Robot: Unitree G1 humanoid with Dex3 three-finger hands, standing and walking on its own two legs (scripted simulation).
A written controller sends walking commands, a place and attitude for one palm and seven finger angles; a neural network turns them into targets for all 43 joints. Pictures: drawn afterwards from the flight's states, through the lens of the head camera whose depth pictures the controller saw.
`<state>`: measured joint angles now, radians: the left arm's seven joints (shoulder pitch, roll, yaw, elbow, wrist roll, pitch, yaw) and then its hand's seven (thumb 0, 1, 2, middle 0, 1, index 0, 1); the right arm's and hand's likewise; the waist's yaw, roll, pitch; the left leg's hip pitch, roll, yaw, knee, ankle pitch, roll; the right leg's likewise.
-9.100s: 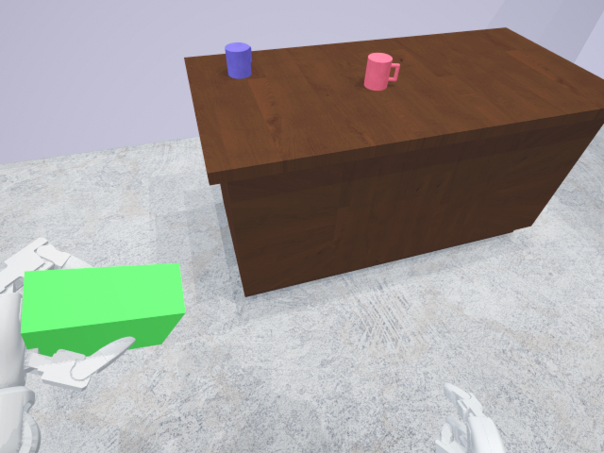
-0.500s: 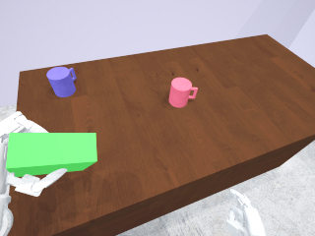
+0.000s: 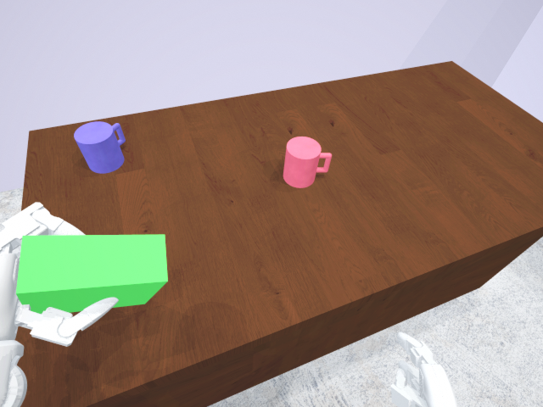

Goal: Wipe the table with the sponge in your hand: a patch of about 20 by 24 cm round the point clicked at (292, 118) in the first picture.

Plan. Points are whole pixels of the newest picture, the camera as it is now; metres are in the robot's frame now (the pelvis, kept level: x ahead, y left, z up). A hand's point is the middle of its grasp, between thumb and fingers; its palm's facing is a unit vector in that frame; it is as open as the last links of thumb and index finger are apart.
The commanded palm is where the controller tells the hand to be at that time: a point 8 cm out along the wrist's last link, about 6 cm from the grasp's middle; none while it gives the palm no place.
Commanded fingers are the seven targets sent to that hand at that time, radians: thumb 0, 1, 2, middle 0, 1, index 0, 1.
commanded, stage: look again from close up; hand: left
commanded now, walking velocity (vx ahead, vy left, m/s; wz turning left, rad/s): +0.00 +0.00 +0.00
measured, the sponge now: (116, 275) +0.23 +0.21 +0.13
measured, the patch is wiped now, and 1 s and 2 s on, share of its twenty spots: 0.00 0.00 0.00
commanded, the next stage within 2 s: shuffle to correct the standing spot in 0.20 s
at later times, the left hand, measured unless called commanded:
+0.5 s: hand (51, 270) +0.22 +0.26 +0.15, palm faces +0.36 -0.86 -0.37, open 9.6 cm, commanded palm +0.16 +0.29 +0.17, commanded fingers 0.00 0.10 1.30 -1.20 -1.60 -1.20 -1.60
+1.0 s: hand (123, 272) +0.22 +0.19 +0.15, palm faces +0.32 -0.87 -0.39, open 9.6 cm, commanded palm +0.16 +0.23 +0.17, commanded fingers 0.00 0.10 1.30 -1.20 -1.60 -1.20 -1.60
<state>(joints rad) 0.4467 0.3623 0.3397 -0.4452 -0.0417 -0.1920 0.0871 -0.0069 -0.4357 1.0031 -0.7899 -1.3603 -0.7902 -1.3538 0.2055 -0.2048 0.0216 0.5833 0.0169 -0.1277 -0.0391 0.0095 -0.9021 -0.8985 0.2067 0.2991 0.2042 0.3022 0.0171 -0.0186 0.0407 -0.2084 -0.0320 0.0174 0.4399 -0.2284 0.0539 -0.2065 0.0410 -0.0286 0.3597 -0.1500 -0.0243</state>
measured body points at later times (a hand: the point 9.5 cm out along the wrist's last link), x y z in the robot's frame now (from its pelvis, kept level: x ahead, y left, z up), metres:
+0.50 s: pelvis +0.00 +0.01 +0.00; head +0.01 +0.03 +0.45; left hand +0.19 +0.30 +0.17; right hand +0.18 -0.21 -0.07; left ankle +0.00 +0.08 -0.74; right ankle +0.03 -0.11 -0.74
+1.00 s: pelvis +0.00 -0.05 +0.00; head +0.02 -0.04 +0.44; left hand +0.20 +0.23 +0.17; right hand +0.18 -0.29 -0.08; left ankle +0.00 +0.08 -0.74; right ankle +0.03 -0.11 -0.74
